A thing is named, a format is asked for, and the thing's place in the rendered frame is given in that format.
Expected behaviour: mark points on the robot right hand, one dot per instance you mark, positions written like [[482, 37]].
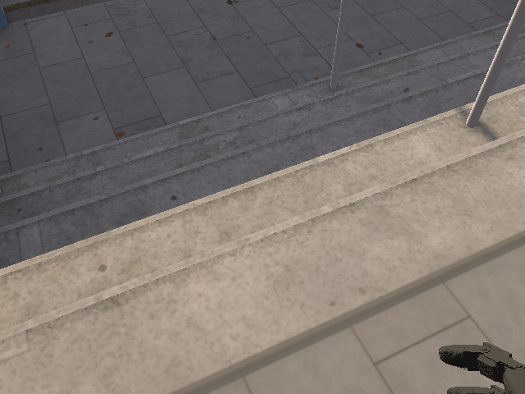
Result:
[[492, 362]]

